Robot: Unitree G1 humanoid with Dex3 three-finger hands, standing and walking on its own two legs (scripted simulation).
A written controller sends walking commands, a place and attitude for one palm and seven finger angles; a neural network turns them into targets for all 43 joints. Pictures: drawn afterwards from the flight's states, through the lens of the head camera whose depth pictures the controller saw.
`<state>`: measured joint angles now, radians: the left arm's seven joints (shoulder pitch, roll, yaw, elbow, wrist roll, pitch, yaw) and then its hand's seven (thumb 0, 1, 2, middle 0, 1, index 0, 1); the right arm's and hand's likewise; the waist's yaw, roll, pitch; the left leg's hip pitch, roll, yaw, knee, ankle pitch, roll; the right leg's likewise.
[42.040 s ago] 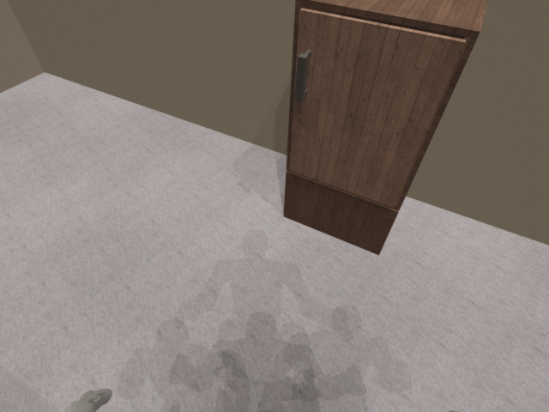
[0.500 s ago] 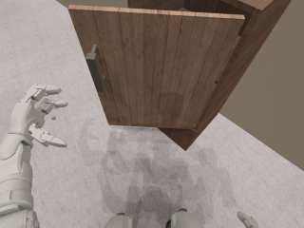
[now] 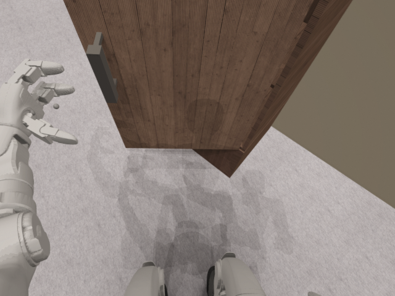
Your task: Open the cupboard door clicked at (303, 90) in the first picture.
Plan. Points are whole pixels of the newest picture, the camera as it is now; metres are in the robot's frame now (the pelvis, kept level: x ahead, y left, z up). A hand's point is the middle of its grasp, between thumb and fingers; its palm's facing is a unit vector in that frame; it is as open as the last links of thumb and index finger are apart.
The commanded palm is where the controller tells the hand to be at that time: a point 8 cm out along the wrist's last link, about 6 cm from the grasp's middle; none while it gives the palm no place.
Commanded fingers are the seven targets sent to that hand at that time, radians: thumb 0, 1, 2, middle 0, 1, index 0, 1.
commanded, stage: move the hooked fingers beside the handle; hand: left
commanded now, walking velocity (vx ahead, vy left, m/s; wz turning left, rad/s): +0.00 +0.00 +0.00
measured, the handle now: (105, 69) +0.57 +0.18 +0.06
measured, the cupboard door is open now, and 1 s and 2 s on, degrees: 41 41 41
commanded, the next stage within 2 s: slide the fingers in behind the handle in 1.20 s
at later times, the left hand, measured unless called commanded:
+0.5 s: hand (69, 79) +0.52 +0.24 +0.07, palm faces -0.04 -1.00 +0.00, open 14.0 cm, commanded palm +0.50 +0.28 +0.06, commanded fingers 0.00 -0.50 0.30 -0.30 -1.20 -0.30 -1.20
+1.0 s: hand (66, 88) +0.51 +0.25 +0.06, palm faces -0.03 -1.00 -0.02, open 14.0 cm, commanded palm +0.49 +0.28 +0.06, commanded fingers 0.00 -0.50 0.30 -0.30 -1.20 -0.30 -1.20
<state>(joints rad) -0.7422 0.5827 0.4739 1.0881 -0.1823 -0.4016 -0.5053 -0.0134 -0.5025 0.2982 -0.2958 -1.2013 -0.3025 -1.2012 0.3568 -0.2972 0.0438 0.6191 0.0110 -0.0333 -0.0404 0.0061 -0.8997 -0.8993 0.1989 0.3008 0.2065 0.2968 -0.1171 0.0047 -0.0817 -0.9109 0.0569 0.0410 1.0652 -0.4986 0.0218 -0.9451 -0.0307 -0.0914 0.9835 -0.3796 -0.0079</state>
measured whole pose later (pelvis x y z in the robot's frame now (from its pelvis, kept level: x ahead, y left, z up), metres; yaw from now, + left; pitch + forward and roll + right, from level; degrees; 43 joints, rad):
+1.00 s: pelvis +0.01 +0.01 +0.00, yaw -1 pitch +23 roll -4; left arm -0.85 0.63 0.48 1.16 -0.12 -0.39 -0.43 -0.01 -0.50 0.30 -0.30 -1.20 -0.30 -1.20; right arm 0.37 -0.29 0.05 0.58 -0.01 0.08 -0.01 0.00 -0.90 -0.90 0.20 0.30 0.21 0.30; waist -0.17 0.01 -0.09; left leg -0.97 0.07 0.04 1.08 -0.52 0.03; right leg -0.99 -0.02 -0.09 0.97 -0.38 0.01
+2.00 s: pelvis +0.01 +0.01 +0.00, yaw -1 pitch +23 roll -3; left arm -0.85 0.52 0.42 1.13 -0.11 -0.39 -0.33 -0.01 -0.50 0.30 -0.30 -1.20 -0.30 -1.20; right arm 0.39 -0.27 0.05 0.60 -0.01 0.07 0.00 0.00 -0.90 -0.90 0.20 0.30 0.21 0.30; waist -0.17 0.02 -0.10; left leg -0.96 0.06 0.04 1.08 -0.52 0.03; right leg -0.99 -0.02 -0.08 0.98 -0.38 0.00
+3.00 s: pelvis +0.00 +0.00 -0.01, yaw +0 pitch +23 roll -2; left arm -0.89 0.46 0.38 1.17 -0.09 -0.44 -0.24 -0.01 -0.50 0.30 -0.30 -1.20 -0.30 -1.20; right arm 0.37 -0.28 0.04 0.61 -0.02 0.03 0.01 0.00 -0.90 -0.90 0.20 0.30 0.20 0.30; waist -0.17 0.02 -0.09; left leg -0.97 0.06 0.04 1.09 -0.51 0.02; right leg -1.01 -0.02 -0.08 1.01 -0.39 -0.01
